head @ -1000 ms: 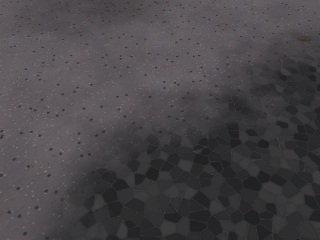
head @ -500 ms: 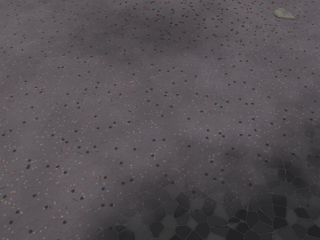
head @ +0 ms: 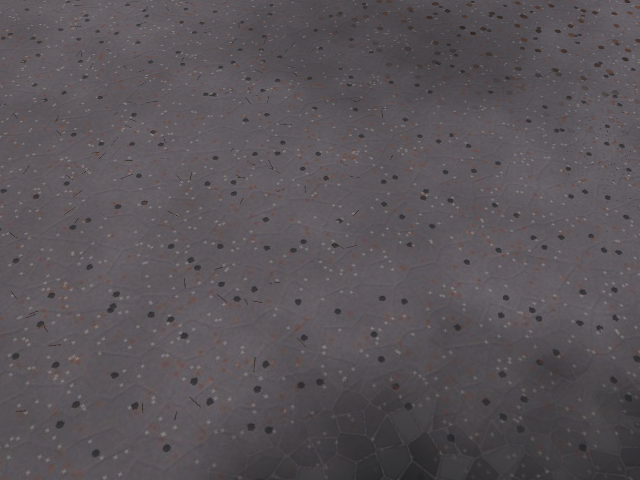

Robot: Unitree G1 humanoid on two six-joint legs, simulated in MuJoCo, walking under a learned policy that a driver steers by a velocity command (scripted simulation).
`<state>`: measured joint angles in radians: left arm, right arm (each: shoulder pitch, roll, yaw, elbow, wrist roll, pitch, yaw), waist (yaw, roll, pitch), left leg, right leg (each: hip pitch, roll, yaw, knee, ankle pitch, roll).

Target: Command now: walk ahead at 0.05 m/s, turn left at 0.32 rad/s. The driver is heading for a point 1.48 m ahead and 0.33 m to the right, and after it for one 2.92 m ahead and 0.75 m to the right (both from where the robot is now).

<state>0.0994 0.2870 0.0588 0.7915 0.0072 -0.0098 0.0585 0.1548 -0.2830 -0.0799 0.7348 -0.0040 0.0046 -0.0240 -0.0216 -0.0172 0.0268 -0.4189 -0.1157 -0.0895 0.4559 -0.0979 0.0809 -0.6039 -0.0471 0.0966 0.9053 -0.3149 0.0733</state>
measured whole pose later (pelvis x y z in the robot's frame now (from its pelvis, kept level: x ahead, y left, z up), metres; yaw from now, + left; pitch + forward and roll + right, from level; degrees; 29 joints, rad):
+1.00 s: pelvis +0.04 -0.02 +0.00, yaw +3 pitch -2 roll +0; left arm 0.22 0.23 0.05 0.97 0.00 -0.01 0.04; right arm 0.20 -0.21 -0.04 0.90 -0.01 0.00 -0.02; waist 0.02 0.00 0.04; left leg -0.23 -0.02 -0.04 0.56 -0.30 0.00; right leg -0.23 -0.03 0.02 0.55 -0.29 0.04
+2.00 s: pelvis +0.39 +0.02 +0.01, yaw +2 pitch +0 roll +2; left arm 0.22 0.27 0.07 0.91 -0.02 -0.09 0.02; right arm 0.25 -0.24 -0.05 0.99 0.00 -0.10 0.03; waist -0.03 -0.04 0.02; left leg -0.19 -0.07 0.07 0.32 -0.14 0.08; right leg -0.61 -0.13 0.03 1.12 -0.24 -0.04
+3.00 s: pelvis +0.97 +0.03 +0.00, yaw -5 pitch +2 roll +1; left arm 0.32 0.28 0.07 0.92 -0.04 -0.07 0.02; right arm 0.15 -0.24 -0.06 0.90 -0.01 -0.11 0.01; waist 0.00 -0.04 0.02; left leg -0.32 0.00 0.09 0.45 -0.16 0.03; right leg -0.45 -0.05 0.04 1.17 -0.37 -0.04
